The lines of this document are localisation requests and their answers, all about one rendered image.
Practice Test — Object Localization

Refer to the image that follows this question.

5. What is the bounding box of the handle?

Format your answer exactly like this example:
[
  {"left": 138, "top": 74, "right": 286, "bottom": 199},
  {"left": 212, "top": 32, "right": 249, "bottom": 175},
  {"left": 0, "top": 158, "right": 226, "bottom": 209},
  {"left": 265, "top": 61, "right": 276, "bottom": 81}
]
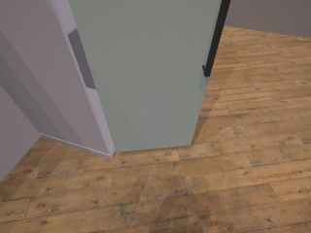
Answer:
[{"left": 202, "top": 0, "right": 231, "bottom": 78}]

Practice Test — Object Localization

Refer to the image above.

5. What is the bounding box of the fridge door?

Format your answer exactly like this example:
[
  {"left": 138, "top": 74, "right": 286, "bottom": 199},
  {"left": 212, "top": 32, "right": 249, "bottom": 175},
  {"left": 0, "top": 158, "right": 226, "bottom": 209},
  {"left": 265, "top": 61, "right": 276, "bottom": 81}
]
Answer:
[{"left": 68, "top": 0, "right": 231, "bottom": 152}]

